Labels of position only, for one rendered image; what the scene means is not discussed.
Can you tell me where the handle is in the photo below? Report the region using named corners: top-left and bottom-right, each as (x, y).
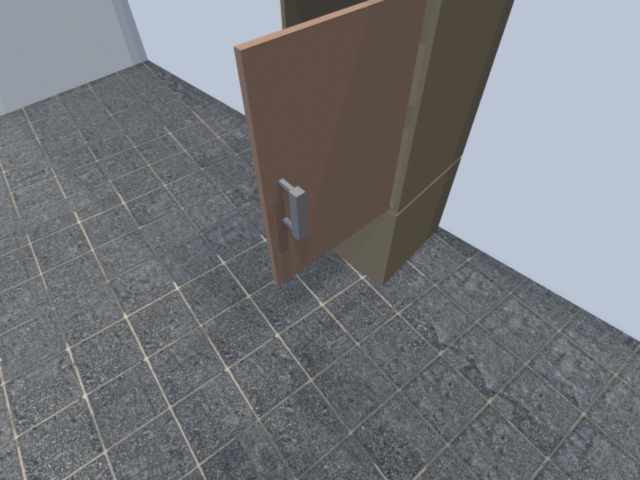
top-left (279, 178), bottom-right (308, 241)

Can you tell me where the cupboard door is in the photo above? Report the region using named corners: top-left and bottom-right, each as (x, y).
top-left (234, 0), bottom-right (427, 287)

